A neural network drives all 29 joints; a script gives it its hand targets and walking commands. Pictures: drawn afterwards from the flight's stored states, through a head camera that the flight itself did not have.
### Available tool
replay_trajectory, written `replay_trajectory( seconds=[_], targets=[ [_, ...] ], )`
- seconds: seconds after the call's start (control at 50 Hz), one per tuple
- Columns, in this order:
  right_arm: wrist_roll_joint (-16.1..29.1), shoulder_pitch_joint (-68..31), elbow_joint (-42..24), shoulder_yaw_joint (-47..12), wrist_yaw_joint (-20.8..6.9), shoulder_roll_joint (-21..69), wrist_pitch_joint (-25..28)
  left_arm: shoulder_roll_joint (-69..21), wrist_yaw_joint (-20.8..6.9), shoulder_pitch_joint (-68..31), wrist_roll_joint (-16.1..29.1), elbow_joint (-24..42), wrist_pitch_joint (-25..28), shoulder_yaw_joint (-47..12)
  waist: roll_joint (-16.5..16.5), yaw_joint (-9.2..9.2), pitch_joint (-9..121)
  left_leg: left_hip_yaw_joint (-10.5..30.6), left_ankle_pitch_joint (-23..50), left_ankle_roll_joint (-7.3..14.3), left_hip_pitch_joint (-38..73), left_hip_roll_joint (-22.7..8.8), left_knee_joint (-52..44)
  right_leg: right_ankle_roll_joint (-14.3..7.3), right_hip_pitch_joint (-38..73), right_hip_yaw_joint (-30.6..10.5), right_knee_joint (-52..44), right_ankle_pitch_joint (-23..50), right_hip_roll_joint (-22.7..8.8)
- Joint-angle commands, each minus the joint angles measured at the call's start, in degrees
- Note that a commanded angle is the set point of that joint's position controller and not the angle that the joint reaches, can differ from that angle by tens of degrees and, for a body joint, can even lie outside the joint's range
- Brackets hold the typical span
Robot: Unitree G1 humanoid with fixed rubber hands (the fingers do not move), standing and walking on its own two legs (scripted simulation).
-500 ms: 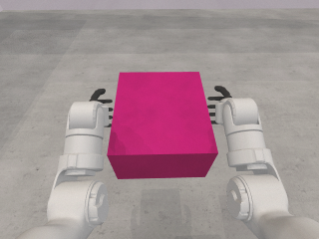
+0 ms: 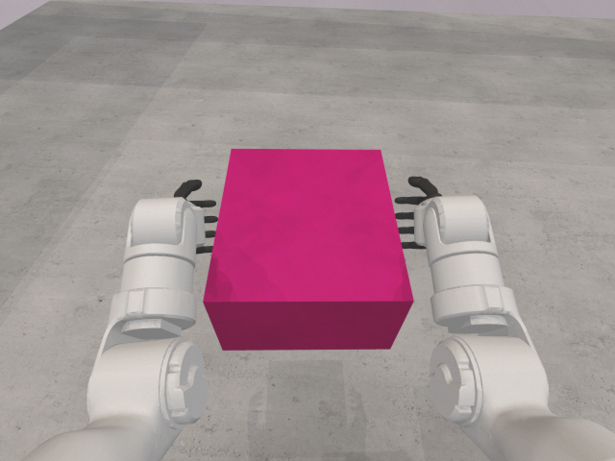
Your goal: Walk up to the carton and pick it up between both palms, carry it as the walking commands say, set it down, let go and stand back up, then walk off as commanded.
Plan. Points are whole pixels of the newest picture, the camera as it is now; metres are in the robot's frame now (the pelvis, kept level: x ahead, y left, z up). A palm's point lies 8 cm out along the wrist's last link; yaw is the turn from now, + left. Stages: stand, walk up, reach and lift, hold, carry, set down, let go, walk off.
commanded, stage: carry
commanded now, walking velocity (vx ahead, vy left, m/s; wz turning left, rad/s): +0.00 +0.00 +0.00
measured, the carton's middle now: (306, 243) +0.42 +0.01 +0.03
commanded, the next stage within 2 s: none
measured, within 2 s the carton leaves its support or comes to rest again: neither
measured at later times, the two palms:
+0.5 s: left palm (211, 234) +0.36 +0.13 +0.12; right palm (467, 238) +0.36 -0.19 +0.12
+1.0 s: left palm (211, 236) +0.36 +0.13 +0.12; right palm (465, 238) +0.36 -0.19 +0.12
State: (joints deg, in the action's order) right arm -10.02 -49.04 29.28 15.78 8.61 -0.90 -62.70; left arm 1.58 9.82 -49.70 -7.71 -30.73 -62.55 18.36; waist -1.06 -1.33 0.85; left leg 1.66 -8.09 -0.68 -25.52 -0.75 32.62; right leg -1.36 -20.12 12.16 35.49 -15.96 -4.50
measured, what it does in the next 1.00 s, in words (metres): stands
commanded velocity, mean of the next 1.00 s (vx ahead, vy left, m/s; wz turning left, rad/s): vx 0.00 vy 0.00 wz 0.00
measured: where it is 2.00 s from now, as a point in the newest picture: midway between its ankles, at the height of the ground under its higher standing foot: outside the picture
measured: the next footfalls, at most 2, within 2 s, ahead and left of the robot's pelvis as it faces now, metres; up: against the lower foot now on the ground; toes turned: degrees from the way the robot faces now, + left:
none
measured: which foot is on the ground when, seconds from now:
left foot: down 0.00-1.00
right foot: down 0.00-1.00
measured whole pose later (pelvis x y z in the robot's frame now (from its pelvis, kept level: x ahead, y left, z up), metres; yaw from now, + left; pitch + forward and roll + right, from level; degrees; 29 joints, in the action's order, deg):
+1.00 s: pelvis +0.00 -0.02 +0.00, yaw -2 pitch +0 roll +0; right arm -7.7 -42.0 25.9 11.8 8.5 -0.9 -59.5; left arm 0.4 7.4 -41.0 -8.4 -25.2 -60.1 15.5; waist -1.0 0.1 3.4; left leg 0.8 -7.6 -2.3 -23.7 -2.6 30.8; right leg -3.0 -19.5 11.3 34.7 -15.8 -2.7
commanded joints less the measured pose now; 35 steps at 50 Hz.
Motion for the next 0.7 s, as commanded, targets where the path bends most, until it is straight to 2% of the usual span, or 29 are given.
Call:
replay_trajectory(
  seconds=[0.0,0.1,0.28,0.68],
  targets=[
    [24.2,-40.1,-5.9,-19.8,-18.4,58.3,3.8,-58.5,-21.1,-41.0,22.9,5.2,2.4,-18.2,-0.9,1.37,27.8,2.4,5.4,2.8,6.5,-5.4,-5.4,-0.3,13.8,-6.2,-4.5,1.6,-3.8],
    [24.1,-36.1,-5.9,-21.5,-18.8,57.6,5.2,-57.1,-20.9,-36.6,21.2,6.1,4.0,-19.4,-0.4,1.51,26.8,1.7,7.4,2.2,6.2,-5.3,-4.8,-0.4,13.9,-6.5,-4.9,3.4,-4.2],
    [25.0,-33.8,-6.8,-23.9,-19.2,57.7,6.2,-56.7,-20.4,-34.6,21.1,8.2,5.2,-22.1,0.7,1.73,24.2,0.5,2.7,1.6,4.8,-4.8,-5.1,-1.0,12.1,-7.8,-7.8,1.6,-4.7],
    [25.9,-31.2,-9.2,-25.7,-19.4,58.6,5.1,-57.6,-20.5,-32.6,22.5,11.3,4.3,-24.6,1.0,1.71,23.7,-0.6,2.5,1.3,5.0,-4.5,-5.3,-1.7,11.5,-8.2,-8.8,1.5,-4.5]
  ],
)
